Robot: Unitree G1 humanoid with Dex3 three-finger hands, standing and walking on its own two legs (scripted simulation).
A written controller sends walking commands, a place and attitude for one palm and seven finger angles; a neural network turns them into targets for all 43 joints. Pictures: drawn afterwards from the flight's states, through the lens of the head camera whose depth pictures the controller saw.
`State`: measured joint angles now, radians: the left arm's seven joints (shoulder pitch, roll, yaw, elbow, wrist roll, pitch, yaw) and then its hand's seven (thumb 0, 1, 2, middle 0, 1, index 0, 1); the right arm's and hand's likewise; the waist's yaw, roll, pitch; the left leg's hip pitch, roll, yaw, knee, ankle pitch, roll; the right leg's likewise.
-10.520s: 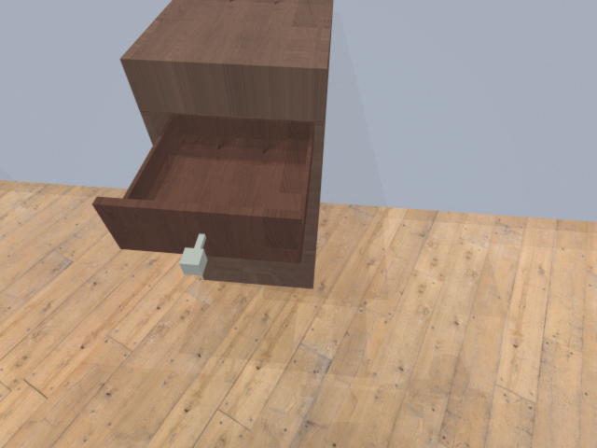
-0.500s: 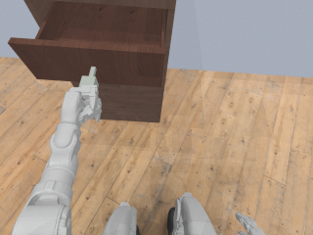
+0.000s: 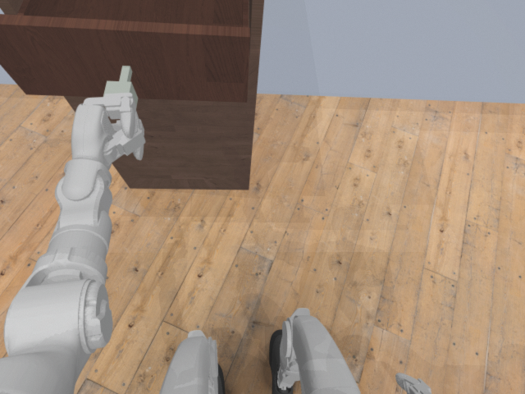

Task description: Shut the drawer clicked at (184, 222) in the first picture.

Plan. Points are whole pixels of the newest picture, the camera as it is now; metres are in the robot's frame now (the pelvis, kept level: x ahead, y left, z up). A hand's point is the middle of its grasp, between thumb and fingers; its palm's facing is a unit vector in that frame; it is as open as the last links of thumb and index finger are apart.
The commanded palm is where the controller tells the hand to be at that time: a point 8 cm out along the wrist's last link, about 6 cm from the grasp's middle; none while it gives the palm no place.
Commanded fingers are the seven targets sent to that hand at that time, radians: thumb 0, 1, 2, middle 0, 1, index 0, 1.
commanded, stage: push the drawer shut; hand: left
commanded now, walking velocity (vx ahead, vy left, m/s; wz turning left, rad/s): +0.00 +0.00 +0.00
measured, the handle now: (123, 88) +0.58 +0.18 +0.04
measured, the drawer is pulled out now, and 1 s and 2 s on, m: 0.11 0.00 0.00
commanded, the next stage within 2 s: pull the fist back off the drawer in 1.24 s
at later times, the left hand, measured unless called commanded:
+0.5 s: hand (140, 102) +0.55 +0.15 +0.04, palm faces -0.07 -1.00 -0.03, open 3.3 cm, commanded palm +0.54 +0.19 +0.04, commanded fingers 0.00 0.90 0.90 -1.40 -1.60 -1.40 -1.60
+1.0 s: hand (144, 73) +0.60 +0.15 +0.04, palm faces -0.06 -1.00 -0.02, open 3.3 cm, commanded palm +0.60 +0.17 +0.04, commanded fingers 0.00 0.90 0.90 -1.40 -1.60 -1.40 -1.60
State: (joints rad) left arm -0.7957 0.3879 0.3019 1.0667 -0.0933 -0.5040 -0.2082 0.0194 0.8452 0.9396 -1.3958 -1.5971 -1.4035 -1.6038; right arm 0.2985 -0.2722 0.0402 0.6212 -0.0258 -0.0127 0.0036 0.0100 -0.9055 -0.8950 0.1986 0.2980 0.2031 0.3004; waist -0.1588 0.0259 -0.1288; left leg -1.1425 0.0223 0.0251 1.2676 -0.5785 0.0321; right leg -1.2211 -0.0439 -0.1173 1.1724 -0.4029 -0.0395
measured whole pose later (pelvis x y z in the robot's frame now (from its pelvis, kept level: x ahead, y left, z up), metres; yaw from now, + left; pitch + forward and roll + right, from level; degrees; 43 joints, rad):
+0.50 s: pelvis +0.00 +0.01 -0.01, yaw -1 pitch +29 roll -4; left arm -1.01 0.51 0.38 1.21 -0.03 -0.46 -0.21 0.05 0.80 0.91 -1.40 -1.60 -1.40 -1.60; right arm 0.33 -0.27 0.07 0.61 -0.05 0.03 0.02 0.01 -0.91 -0.89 0.20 0.30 0.20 0.30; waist -0.23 0.04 -0.12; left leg -1.24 0.04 0.02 1.31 -0.59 0.05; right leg -1.30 -0.03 -0.12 1.18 -0.39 -0.03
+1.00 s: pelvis +0.00 +0.01 -0.02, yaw -2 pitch +33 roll -6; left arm -1.22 0.63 0.40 1.31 0.05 -0.38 -0.17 0.05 0.78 0.91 -1.40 -1.60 -1.40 -1.60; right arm 0.38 -0.26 0.10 0.61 -0.08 0.06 0.04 0.01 -0.91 -0.89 0.20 0.30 0.20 0.30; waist -0.30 0.05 -0.11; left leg -1.33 0.04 -0.01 1.35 -0.60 0.05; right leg -1.37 -0.02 -0.14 1.19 -0.39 -0.02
